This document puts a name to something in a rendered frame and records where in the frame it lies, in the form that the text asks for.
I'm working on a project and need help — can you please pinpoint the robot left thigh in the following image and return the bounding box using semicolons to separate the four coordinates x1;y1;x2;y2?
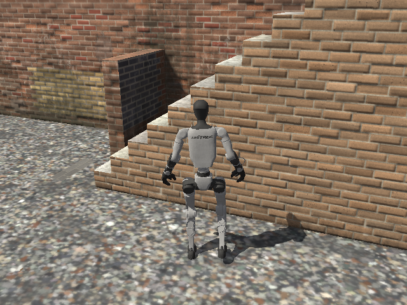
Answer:
182;177;197;220

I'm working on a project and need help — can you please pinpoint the left robot hand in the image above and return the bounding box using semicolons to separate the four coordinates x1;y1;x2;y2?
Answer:
162;172;176;186

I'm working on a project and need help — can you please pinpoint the left robot forearm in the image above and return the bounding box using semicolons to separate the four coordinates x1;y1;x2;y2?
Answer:
163;153;176;175

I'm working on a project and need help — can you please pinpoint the left robot upper arm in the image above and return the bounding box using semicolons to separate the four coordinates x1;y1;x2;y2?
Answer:
171;128;189;163

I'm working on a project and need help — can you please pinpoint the right robot upper arm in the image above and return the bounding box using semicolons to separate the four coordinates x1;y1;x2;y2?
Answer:
215;126;236;161

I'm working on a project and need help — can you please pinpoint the robot right foot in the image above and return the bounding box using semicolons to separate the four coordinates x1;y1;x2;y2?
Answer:
217;244;227;259

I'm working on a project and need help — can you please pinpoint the right robot hand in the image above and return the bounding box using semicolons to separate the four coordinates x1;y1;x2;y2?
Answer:
231;169;245;182

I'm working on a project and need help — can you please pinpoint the right robot forearm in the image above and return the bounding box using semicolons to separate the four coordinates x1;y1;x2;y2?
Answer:
230;151;243;172

